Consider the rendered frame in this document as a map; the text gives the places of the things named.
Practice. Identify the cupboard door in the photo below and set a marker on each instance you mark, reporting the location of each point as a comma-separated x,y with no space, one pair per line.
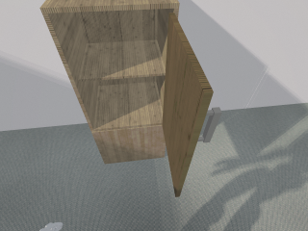
187,97

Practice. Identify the handle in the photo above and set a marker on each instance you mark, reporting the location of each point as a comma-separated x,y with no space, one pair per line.
214,116

